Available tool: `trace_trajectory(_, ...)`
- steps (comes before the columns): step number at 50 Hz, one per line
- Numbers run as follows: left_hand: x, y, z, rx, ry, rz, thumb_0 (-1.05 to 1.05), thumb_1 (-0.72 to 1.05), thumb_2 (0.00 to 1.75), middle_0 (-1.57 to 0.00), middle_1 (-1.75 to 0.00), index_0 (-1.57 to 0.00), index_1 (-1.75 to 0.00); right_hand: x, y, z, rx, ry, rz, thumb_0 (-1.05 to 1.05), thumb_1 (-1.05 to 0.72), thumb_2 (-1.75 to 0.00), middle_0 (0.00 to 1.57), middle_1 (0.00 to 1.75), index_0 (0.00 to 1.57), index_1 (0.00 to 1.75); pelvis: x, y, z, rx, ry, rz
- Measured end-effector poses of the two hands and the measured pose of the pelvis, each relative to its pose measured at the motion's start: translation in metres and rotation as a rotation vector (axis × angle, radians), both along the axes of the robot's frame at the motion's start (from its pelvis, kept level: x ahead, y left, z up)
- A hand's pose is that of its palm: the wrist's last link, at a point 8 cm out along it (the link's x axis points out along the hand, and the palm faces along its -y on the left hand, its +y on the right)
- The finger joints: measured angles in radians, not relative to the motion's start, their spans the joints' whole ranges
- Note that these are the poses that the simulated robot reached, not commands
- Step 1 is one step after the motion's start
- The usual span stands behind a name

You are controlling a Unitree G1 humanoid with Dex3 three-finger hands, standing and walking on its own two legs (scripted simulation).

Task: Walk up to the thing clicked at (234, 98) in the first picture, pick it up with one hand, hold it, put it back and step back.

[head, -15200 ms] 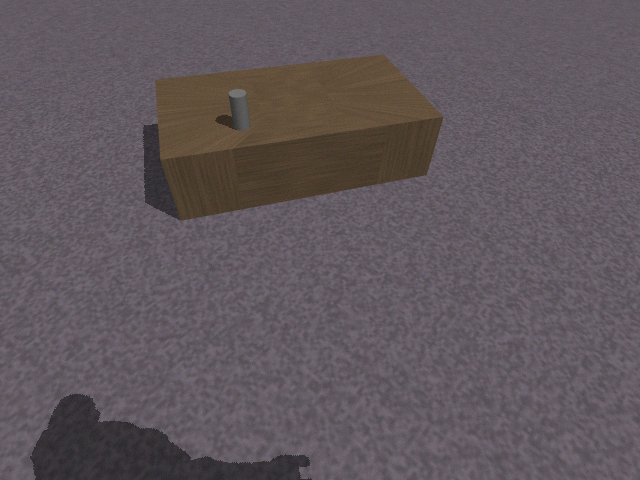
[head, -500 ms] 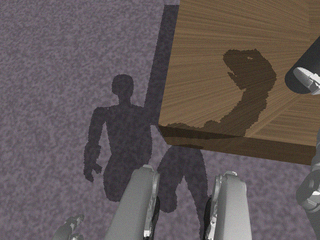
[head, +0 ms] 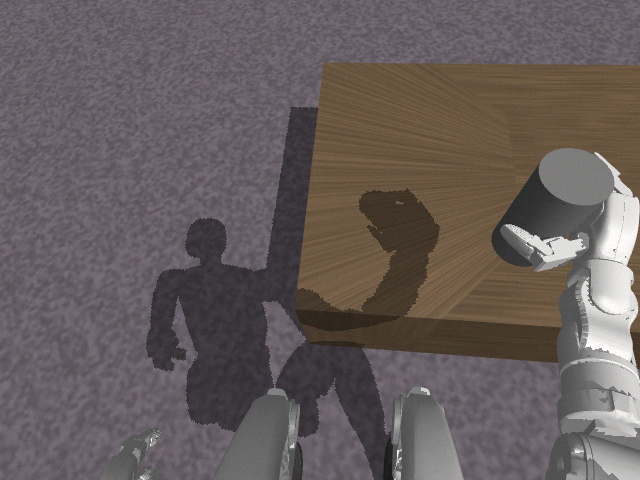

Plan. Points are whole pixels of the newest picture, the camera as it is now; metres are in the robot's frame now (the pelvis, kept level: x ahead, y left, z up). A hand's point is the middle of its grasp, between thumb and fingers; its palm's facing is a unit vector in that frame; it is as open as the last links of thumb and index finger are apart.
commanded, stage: lift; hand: right
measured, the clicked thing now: (543, 214) +0.43 -0.23 +0.03
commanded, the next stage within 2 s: hold in 1.10 s
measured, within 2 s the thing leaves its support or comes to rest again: neither
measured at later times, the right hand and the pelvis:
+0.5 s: hand (572, 206) +0.39 -0.22 +0.11, palm faces +0.27 +0.96 -0.01, open 10.3 cm; pelvis +0.03 +0.00 +0.08, yaw -2 degrees
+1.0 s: hand (567, 201) +0.38 -0.20 +0.14, palm faces +0.26 +0.97 +0.00, open 10.3 cm; pelvis +0.04 +0.00 +0.10, yaw -2 degrees
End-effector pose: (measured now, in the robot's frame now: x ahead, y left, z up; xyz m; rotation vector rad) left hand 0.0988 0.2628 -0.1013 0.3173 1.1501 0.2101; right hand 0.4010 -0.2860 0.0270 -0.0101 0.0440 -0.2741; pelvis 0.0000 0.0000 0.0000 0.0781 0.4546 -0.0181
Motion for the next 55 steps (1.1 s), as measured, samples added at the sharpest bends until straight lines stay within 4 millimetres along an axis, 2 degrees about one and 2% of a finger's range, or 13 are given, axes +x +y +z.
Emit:
trace_trajectory(10, 0.026, -0.011, 0.041, -0.020, -0.071, -0.033, 0.00, 0.89, 0.89, -0.19, -0.28, -0.19, -0.29, -0.028, 0.009, 0.041, -0.002, -0.002, -0.011, -0.01, 0.53, -1.08, 0.75, 1.13, 0.76, 1.15, 0.012, -0.002, 0.041, -0.013, -0.083, -0.016)
trace_trajectory(16, 0.036, -0.015, 0.057, -0.028, -0.094, -0.045, 0.00, 0.89, 0.89, -0.19, -0.28, -0.19, -0.29, -0.034, 0.014, 0.059, 0.002, -0.010, -0.006, -0.01, 0.53, -1.08, 0.75, 1.13, 0.76, 1.15, 0.019, -0.003, 0.057, -0.020, -0.123, -0.021)
trace_trajectory(24, 0.039, -0.020, 0.074, -0.042, -0.103, -0.042, 0.00, 0.89, 0.89, -0.19, -0.28, -0.19, -0.29, -0.040, 0.021, 0.079, -0.001, -0.020, 0.001, -0.01, 0.53, -1.08, 0.75, 1.13, 0.77, 1.15, 0.026, -0.004, 0.075, -0.030, -0.166, -0.021)
trace_trajectory(38, 0.042, -0.019, 0.088, -0.060, -0.108, -0.028, 0.00, 0.91, 0.88, -0.19, -0.28, -0.19, -0.28, -0.048, 0.036, 0.101, 0.003, -0.031, 0.012, -0.01, 0.53, -1.08, 0.75, 1.12, 0.77, 1.14, 0.034, -0.002, 0.093, -0.044, -0.218, -0.016)
trace_trajectory(55, 0.057, -0.016, 0.104, -0.055, -0.153, -0.034, 0.00, 0.91, 0.88, -0.19, -0.28, -0.19, -0.29, -0.058, 0.045, 0.117, 0.004, -0.035, 0.009, -0.01, 0.53, -1.08, 0.75, 1.13, 0.77, 1.15, 0.039, 0.000, 0.105, -0.054, -0.264, -0.018)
